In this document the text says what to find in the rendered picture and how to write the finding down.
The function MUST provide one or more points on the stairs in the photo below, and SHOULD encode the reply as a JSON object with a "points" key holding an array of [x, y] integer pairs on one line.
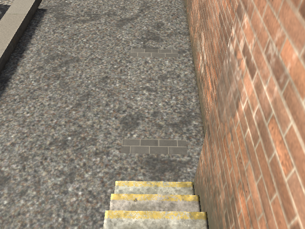
{"points": [[155, 205]]}

